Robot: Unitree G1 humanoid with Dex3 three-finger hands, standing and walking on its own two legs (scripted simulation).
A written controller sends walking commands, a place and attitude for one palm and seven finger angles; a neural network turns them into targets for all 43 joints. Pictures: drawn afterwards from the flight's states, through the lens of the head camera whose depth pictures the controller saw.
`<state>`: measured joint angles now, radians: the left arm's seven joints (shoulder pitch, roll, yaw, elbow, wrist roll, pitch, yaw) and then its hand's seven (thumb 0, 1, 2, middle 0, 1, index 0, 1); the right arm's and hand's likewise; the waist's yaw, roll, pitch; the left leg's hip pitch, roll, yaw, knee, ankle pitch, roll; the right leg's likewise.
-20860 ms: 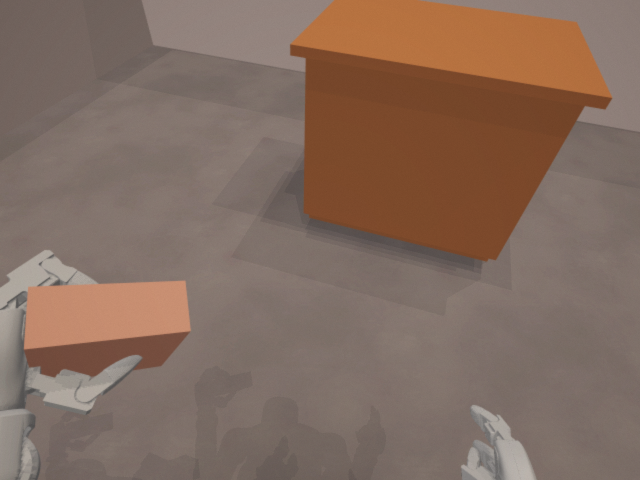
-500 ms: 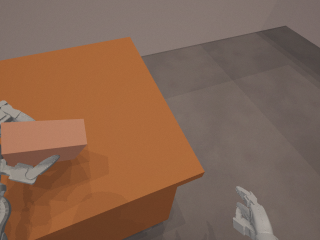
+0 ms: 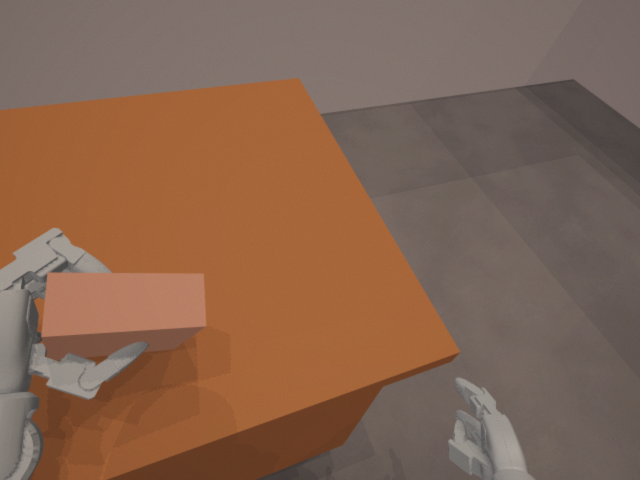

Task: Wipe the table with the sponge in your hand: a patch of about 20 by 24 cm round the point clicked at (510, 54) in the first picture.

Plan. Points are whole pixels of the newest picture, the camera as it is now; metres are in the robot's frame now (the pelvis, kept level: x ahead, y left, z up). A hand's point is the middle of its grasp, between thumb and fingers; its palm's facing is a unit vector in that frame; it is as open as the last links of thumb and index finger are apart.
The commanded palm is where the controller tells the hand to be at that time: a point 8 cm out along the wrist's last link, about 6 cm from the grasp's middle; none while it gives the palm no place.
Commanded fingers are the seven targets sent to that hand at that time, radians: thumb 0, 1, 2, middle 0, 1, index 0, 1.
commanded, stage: come to a stop and stand still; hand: left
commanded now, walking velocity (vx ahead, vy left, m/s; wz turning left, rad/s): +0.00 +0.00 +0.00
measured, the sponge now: (145, 317) +0.24 +0.20 +0.12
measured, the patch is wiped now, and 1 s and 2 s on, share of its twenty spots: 0.00 0.00 0.00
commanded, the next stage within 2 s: look again from close up in 0.84 s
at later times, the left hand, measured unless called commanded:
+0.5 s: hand (102, 332) +0.20 +0.22 +0.15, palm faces +0.39 -0.84 -0.37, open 9.4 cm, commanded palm +0.14 +0.25 +0.18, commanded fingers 0.00 0.10 1.30 -1.20 -1.60 -1.20 -1.60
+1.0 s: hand (119, 321) +0.21 +0.21 +0.16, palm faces +0.39 -0.84 -0.37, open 9.4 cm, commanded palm +0.15 +0.24 +0.18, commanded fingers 0.00 0.10 1.30 -1.20 -1.60 -1.20 -1.60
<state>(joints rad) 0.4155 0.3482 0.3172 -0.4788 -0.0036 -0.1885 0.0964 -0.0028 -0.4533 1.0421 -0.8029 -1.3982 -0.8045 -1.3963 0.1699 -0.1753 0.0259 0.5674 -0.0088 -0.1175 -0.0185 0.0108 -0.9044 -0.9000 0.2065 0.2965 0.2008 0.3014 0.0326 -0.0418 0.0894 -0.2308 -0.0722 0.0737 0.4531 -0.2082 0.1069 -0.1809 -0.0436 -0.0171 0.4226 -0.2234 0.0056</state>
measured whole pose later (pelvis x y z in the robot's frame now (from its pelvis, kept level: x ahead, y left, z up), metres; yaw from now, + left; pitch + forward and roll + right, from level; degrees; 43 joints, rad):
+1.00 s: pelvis +0.00 -0.04 +0.00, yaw +1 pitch -1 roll -2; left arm 0.44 0.36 0.33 -0.48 -0.03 -0.17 0.12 0.00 -0.46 1.04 -0.81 -1.40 -0.81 -1.39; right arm 0.19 -0.20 0.01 0.58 0.01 -0.11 -0.05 0.01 -0.91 -0.90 0.20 0.30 0.20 0.30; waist 0.02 -0.02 0.06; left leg -0.23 -0.02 0.03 0.45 -0.20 0.05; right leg -0.15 0.01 -0.06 0.38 -0.20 0.00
